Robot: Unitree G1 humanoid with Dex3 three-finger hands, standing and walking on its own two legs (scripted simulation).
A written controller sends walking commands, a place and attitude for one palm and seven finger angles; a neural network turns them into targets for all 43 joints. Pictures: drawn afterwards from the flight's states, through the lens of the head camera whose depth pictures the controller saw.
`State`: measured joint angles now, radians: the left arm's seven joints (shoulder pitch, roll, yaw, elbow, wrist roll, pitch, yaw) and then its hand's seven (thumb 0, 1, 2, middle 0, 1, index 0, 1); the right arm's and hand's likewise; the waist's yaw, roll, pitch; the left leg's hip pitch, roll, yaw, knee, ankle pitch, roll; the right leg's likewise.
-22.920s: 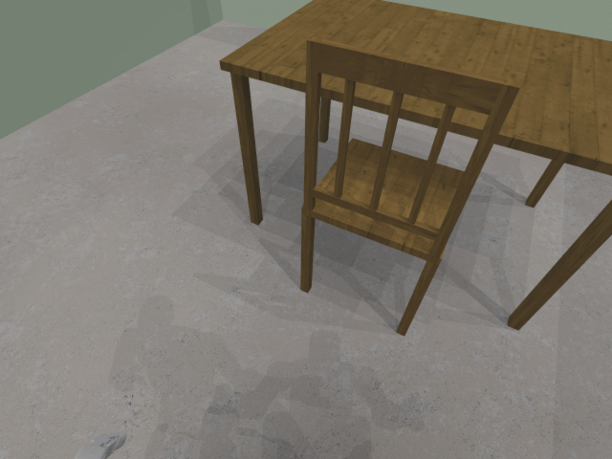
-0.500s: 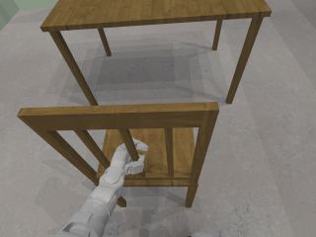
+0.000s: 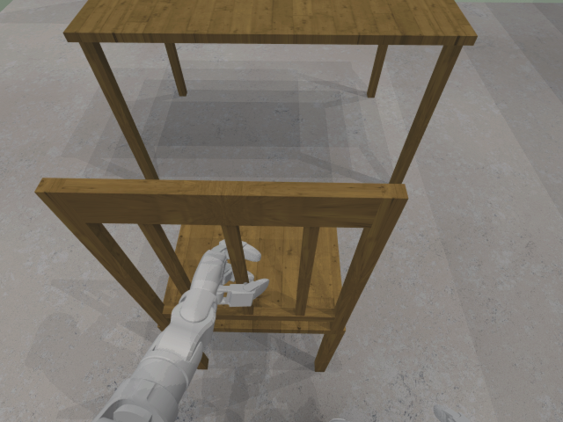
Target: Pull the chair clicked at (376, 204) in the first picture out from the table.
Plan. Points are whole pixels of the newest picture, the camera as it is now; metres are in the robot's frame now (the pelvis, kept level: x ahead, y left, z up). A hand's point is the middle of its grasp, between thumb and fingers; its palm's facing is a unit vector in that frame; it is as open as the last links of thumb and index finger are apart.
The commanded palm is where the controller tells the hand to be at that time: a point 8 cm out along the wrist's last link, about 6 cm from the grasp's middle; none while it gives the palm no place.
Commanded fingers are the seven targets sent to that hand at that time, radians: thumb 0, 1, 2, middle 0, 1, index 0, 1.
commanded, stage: open the thumb and straighten the fingers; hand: left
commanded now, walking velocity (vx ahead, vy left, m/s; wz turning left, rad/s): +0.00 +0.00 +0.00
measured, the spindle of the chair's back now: (241, 276) +0.35 +0.06 -0.05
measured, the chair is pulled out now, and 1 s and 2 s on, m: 0.56 0.56 0.56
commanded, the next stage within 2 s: draw the fingers out of the gap in 0.52 s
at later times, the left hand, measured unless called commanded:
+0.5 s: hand (230, 284) +0.33 +0.08 -0.05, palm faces -0.19 -0.97 -0.13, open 16.9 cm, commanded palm +0.32 +0.13 -0.03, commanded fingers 0.00 -0.55 0.20 0.00 0.00 0.00 0.00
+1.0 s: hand (225, 324) +0.27 +0.08 -0.05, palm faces -0.18 -0.97 -0.14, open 17.5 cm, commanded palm +0.26 +0.13 -0.03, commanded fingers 0.00 -0.55 0.20 0.00 0.00 0.00 0.00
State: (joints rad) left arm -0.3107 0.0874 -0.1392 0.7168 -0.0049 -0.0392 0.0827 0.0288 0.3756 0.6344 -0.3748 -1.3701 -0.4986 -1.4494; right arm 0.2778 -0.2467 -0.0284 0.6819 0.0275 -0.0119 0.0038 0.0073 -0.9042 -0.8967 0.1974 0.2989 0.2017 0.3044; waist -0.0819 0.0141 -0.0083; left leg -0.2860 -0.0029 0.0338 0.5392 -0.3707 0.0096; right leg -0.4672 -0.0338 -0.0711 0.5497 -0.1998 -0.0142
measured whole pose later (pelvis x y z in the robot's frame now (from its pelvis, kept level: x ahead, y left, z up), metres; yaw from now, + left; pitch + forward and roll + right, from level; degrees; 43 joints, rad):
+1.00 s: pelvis +0.00 -0.01 -0.02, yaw +1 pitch +8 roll +1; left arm -0.01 0.14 -0.13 0.32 -0.03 0.14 -0.01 -0.01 -0.54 0.20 0.00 0.00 -0.01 0.00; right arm 0.26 -0.27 0.00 0.56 0.05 -0.06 -0.02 0.01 -0.91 -0.90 0.20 0.30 0.20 0.30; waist -0.05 0.05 -0.04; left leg -0.39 -0.01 0.02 0.69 -0.44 0.00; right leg -0.57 -0.05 -0.08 0.71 -0.28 -0.02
